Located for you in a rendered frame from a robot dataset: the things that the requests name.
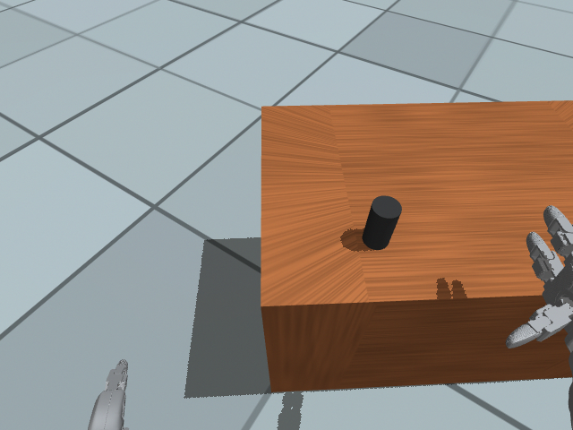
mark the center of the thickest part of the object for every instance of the right robot hand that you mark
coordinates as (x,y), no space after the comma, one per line
(558,287)

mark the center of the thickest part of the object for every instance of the left robot hand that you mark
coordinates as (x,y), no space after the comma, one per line
(108,411)

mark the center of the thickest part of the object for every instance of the can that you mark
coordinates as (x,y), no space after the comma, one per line
(382,220)

